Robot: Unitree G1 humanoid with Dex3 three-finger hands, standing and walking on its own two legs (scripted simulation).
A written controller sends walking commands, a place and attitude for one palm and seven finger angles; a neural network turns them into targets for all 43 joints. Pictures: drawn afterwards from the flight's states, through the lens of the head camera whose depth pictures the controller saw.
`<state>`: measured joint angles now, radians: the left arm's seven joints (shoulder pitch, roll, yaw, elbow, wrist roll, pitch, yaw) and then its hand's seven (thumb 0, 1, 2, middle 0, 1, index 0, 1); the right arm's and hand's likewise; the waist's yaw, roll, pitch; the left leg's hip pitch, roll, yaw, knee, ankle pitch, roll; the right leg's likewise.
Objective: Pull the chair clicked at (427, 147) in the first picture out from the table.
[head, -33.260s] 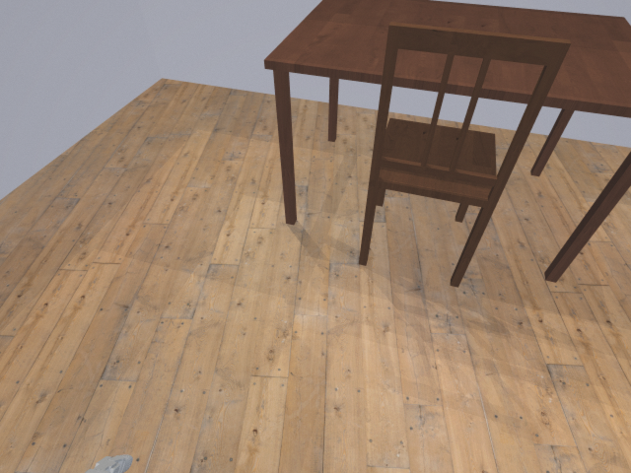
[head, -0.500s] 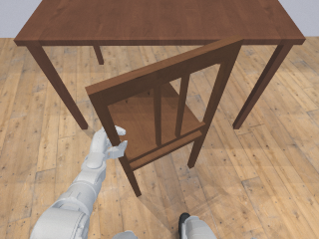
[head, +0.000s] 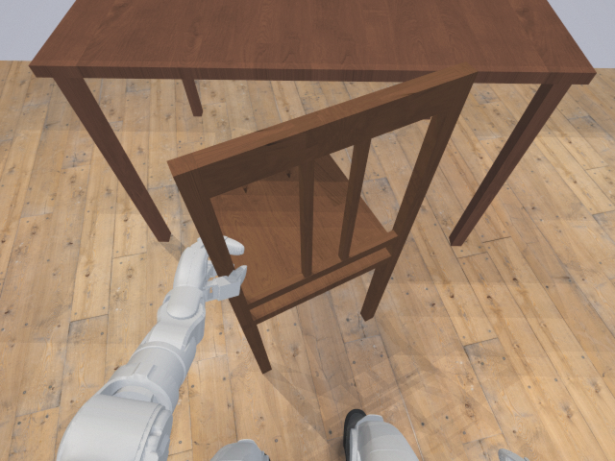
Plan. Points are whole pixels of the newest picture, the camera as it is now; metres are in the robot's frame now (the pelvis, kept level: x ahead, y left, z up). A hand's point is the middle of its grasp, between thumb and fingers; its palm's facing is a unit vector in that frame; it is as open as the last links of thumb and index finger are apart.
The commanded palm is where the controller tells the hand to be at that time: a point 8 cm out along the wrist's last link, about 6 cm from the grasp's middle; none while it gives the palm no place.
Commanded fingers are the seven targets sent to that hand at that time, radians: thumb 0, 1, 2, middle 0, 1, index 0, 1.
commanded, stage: step backward, pulling the chair out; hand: left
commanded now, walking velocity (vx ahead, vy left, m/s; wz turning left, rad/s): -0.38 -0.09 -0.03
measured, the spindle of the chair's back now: (306, 227) +0.46 +0.01 -0.05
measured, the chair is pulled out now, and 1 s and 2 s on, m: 0.27 0.27 0.27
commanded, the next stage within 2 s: none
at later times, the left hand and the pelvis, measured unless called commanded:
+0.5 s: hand (230, 281) +0.36 +0.12 -0.05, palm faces -0.03 -0.98 -0.22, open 6.0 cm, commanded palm +0.38 +0.17 -0.05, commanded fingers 0.00 0.90 0.90 -0.50 -1.45 -0.50 -1.45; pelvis +0.00 +0.00 +0.00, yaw -1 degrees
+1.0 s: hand (230, 283) +0.36 +0.12 -0.05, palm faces -0.02 -0.97 -0.23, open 6.0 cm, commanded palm +0.37 +0.17 -0.04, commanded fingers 0.00 0.90 0.90 -0.50 -1.45 -0.50 -1.45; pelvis +0.00 -0.01 -0.01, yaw -2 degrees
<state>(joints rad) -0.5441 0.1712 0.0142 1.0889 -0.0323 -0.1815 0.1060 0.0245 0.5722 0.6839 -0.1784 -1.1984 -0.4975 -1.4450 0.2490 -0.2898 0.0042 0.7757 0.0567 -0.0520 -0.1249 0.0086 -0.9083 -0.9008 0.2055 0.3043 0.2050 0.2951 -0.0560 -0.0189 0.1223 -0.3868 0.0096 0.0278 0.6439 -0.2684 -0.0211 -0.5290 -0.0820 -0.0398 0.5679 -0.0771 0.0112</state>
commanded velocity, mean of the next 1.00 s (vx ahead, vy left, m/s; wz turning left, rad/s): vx -0.38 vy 0.01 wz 0.01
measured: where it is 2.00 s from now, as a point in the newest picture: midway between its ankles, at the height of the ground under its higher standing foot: outside the picture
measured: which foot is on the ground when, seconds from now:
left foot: down 0.00-1.00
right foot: down 0.00-1.00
